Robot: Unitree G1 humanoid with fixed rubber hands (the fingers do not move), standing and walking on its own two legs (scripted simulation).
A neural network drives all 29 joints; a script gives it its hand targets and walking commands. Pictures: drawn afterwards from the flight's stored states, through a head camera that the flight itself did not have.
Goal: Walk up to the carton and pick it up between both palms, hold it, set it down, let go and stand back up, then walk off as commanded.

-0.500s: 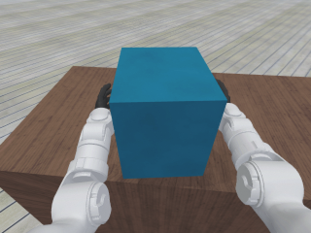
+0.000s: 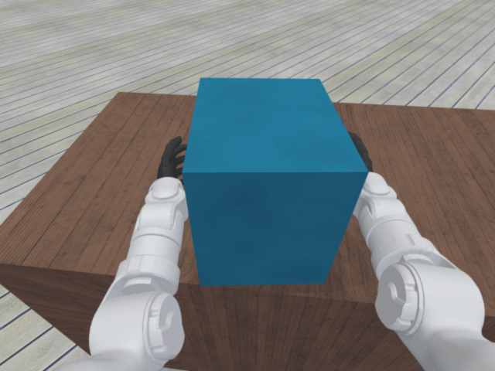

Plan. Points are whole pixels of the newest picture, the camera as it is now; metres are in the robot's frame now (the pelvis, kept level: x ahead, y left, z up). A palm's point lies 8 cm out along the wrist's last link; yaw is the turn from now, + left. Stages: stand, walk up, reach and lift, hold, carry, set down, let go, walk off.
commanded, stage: set down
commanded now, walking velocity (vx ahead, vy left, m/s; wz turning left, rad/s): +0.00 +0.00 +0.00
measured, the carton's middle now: (261, 179) +0.45 +0.03 +0.09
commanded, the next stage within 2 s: none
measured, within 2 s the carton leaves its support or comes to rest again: rests again in 1.18 s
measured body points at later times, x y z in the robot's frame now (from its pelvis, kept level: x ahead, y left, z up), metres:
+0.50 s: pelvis +0.00 +0.00 +0.00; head +0.02 +0.00 +0.45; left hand +0.41 +0.19 +0.10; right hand +0.45 -0.13 +0.10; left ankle -0.01 +0.14 -0.75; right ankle -0.01 -0.09 -0.75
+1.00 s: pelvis +0.00 +0.01 +0.00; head +0.03 +0.01 +0.45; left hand +0.41 +0.20 +0.09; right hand +0.45 -0.12 +0.09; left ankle -0.01 +0.14 -0.75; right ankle -0.01 -0.08 -0.75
